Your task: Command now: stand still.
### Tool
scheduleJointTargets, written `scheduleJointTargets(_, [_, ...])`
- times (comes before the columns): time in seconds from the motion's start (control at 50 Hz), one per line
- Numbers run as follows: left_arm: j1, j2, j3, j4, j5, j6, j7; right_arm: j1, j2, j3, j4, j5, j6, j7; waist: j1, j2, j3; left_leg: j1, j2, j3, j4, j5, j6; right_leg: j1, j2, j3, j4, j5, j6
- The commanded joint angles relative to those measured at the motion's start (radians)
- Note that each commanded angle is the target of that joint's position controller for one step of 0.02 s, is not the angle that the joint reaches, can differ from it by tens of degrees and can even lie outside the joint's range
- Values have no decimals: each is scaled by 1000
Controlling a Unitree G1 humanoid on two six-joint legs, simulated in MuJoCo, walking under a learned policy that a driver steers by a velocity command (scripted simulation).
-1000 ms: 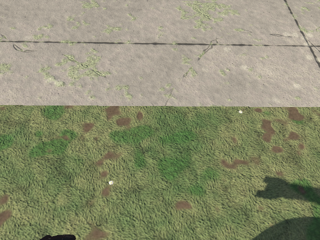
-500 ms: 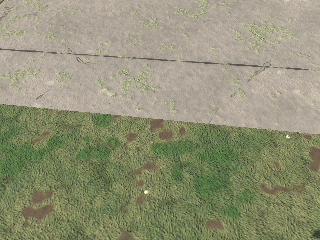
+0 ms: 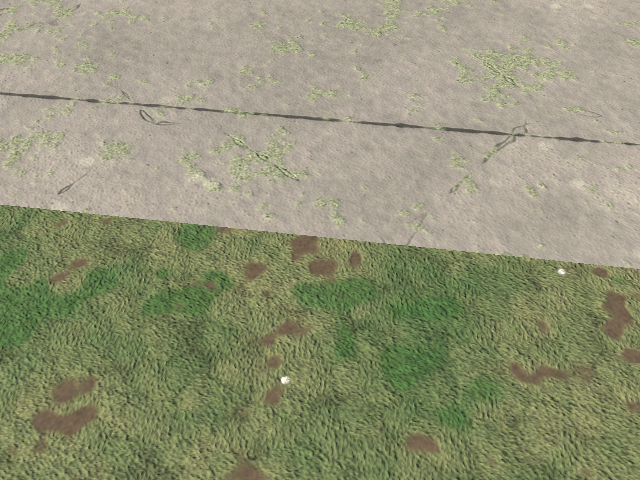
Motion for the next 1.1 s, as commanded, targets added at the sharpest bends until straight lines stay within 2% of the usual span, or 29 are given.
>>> scheduleJointTargets(0.02, [7,87,20,-37,-1,-11,6,4,-89,-22,-40,0,-13,-6,-1,-4,6,-78,41,-53,-140,64,52,48,-11,21,-80,87,-41])
scheduleJointTargets(0.32, [41,83,12,68,-4,-7,13,66,-94,-22,82,4,-6,-21,-6,-8,21,-54,25,-24,-149,96,37,48,-11,22,-111,105,-54])
scheduleJointTargets(0.66, [69,72,-8,180,-6,0,8,121,-81,-4,212,7,-1,-21,-6,-8,40,-37,23,-11,-174,117,30,63,-4,14,-147,119,-59])
scheduleJointTargets(0.68, [90,60,-12,198,-6,2,7,146,-69,-1,231,7,0,-21,-6,-7,13,-25,12,1,-176,21,32,76,9,2,-150,13,-60])
scheduleJointTargets(0.72, [99,87,-2,208,-20,3,9,142,-96,-10,235,19,3,-25,-6,2,59,-73,2,-4,-160,-262,62,12,32,-10,-132,-302,-85])
scheduleJointTargets(0.76, [84,88,-3,201,-23,-8,6,137,-100,-11,227,22,-5,-23,-12,5,132,-135,30,-48,-167,-395,96,-63,8,28,-137,-430,-117])
scheduleJointTargets(0.8, [79,81,-4,195,-24,-29,-3,152,-101,-12,228,26,-25,-17,-16,17,136,-130,62,-95,-169,-391,122,-83,-9,50,-117,-396,-129])
scheduleJointTargets(0.84, [63,67,-9,186,-28,-49,-14,184,-119,-18,234,31,-40,-7,-30,45,126,-81,100,-163,-198,-401,152,-117,1,37,-68,-340,-129])
scheduleJointTargets(0.88, [30,41,-18,169,-29,-70,-26,231,-155,-28,244,37,-51,2,-46,117,128,-5,179,-297,-287,-435,200,-177,36,-20,25,-228,-115])
scheduleJointTargets(0.9, [28,26,-25,164,-30,-80,-31,243,-181,-36,246,41,-52,4,-43,165,132,13,233,-377,-338,-448,227,-182,48,-54,77,-169,-112])
scheduleJointTargets(0.92, [33,30,-26,163,-31,-89,-34,228,-189,-38,239,42,-53,7,-30,168,148,-3,261,-412,-356,-429,239,-162,43,-63,81,-143,-121])
scheduleJointTargets(0.94, [77,27,-27,174,-32,-95,-37,195,-191,-38,226,43,-53,11,1,168,157,-54,257,-401,-335,-371,232,-80,37,-56,32,-126,-131])
scheduleJointTargets(0.96, [167,40,-22,205,-34,-99,-38,116,-179,-34,200,45,-54,14,57,142,156,-135,207,-317,-273,-260,199,58,33,-37,-45,-102,-139])
scheduleJointTargets(0.98, [304,93,-3,249,-37,-102,-40,6,-147,-23,158,44,-64,16,130,42,143,-266,104,-158,-92,-41,139,238,-2,71,-128,-73,-164])
scheduleJointTargets(1.0, [476,225,38,297,-41,-100,-41,-33,-94,-10,121,32,-88,20,176,-244,75,-486,-40,42,294,79,58,509,-153,356,-238,35,-237])
scheduleJointTargets(1.02, [536,219,31,294,-23,-101,-46,-14,-99,-9,112,28,-110,22,165,-305,12,-633,-58,1,554,-159,40,607,-314,616,-315,173,-298])
scheduleJointTargets(1.04, [445,159,11,263,-2,-104,-43,-16,-121,-13,110,47,-120,33,110,-166,48,-691,2,-62,728,-169,59,556,-343,590,-314,203,-307])
scheduleJointTargets(1.06, [363,138,2,232,7,-104,-46,-30,-111,-9,104,65,-124,43,79,-104,78,-726,37,-67,810,-119,78,505,-328,502,-330,216,-305])
scheduleJointTargets(1.08, [322,125,-8,221,2,-99,-50,-62,-117,-11,89,64,-126,47,60,-55,113,-778,74,-47,817,-65,87,482,-304,402,-364,244,-293])
scheduleJointTargets(1.1, [309,99,-18,222,-1,-92,-52,-93,-122,-18,73,55,-123,48,47,-47,123,-782,105,-28,795,-23,91,461,-275,317,-389,285,-263])
Velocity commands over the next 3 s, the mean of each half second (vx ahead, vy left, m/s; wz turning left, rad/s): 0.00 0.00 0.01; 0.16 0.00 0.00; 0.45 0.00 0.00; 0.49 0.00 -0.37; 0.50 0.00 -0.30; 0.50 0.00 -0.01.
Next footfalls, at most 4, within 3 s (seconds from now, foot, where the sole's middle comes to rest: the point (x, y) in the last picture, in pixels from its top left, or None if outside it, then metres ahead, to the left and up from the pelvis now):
1.38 left None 0.46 0.12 -0.77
1.98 right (402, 386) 0.75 -0.14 -0.77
2.50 left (356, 267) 1.11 -0.05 -0.77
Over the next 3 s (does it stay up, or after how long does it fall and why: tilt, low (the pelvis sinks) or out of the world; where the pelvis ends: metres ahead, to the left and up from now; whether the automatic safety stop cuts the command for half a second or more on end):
stays up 1.16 -0.19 0.00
